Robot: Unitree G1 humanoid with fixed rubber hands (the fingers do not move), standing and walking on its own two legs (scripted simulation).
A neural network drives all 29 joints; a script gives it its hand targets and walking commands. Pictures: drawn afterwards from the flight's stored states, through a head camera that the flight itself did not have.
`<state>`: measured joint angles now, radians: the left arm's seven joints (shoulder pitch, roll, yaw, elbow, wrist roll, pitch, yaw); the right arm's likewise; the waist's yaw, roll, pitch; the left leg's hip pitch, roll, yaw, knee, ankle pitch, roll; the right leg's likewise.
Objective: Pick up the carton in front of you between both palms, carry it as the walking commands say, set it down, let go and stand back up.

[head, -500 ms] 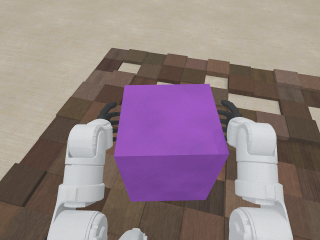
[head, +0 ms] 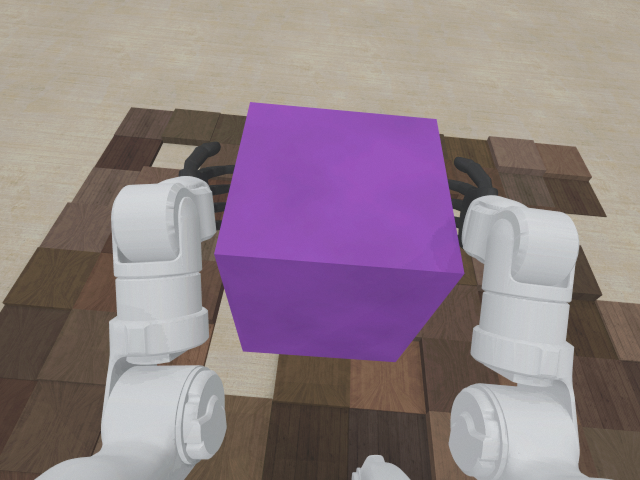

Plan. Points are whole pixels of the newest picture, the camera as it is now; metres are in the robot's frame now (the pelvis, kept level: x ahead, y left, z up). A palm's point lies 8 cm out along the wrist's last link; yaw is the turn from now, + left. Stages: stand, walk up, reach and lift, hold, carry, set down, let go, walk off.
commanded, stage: carry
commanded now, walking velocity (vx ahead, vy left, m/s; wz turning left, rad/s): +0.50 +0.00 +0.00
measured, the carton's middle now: (330, 246) +0.40 -0.02 +0.08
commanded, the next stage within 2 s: none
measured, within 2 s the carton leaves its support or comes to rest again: neither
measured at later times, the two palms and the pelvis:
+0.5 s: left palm (226, 117) +0.64 +0.12 +0.09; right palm (410, 115) +0.66 -0.17 +0.09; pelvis +0.28 -0.04 -0.02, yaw +0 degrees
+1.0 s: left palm (257, 24) +0.94 +0.09 +0.11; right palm (402, 36) +0.93 -0.21 +0.10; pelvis +0.58 -0.04 -0.03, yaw +0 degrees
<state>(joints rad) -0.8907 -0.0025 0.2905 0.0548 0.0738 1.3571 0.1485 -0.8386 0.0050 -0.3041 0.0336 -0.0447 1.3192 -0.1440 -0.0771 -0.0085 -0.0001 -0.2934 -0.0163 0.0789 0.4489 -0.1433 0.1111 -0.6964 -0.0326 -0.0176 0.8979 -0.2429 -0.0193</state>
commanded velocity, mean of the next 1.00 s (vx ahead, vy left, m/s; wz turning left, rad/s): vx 0.50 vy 0.00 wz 0.00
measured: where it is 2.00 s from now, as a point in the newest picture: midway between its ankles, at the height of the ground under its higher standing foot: (288, 225)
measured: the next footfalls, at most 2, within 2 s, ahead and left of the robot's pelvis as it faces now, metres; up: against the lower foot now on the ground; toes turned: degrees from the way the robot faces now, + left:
right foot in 0.16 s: +0.26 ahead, -0.11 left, -0.02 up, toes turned -6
left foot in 0.60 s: +0.52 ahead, +0.11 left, -0.01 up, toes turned +8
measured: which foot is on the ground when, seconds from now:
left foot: down 0.00-0.18, up 0.20-0.58, down 0.60-0.94, up 0.96-1.00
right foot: up 0.00-0.14, down 0.16-0.64, up 0.66-0.92, down 0.94-1.00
